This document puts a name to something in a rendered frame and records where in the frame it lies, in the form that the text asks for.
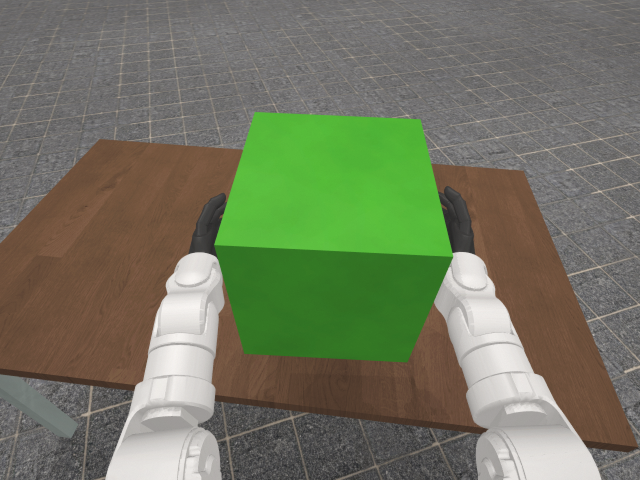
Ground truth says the table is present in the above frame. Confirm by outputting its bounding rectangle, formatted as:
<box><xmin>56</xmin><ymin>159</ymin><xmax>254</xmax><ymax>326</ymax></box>
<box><xmin>0</xmin><ymin>139</ymin><xmax>638</xmax><ymax>452</ymax></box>

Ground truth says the carton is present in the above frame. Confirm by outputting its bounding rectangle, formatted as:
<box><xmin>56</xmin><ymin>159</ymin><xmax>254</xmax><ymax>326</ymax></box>
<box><xmin>214</xmin><ymin>112</ymin><xmax>453</xmax><ymax>362</ymax></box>

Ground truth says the right robot upper arm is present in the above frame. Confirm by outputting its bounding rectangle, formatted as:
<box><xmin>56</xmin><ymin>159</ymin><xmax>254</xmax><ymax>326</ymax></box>
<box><xmin>476</xmin><ymin>424</ymin><xmax>599</xmax><ymax>480</ymax></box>

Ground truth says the left robot forearm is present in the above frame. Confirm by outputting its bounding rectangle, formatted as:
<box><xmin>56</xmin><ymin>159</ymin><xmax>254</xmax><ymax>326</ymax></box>
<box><xmin>105</xmin><ymin>252</ymin><xmax>225</xmax><ymax>480</ymax></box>

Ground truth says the right robot hand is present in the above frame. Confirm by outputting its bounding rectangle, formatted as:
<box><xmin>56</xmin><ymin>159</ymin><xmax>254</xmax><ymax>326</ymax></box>
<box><xmin>438</xmin><ymin>186</ymin><xmax>475</xmax><ymax>255</ymax></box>

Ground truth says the left robot upper arm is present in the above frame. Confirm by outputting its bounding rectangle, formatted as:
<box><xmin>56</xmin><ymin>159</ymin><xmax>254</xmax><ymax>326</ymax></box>
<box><xmin>107</xmin><ymin>426</ymin><xmax>222</xmax><ymax>480</ymax></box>

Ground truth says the left robot hand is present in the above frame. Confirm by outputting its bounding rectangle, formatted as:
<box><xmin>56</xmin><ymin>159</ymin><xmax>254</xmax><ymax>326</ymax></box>
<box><xmin>188</xmin><ymin>193</ymin><xmax>227</xmax><ymax>259</ymax></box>

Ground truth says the right robot forearm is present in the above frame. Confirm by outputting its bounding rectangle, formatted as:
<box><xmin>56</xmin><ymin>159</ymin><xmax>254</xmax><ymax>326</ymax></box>
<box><xmin>434</xmin><ymin>252</ymin><xmax>601</xmax><ymax>480</ymax></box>

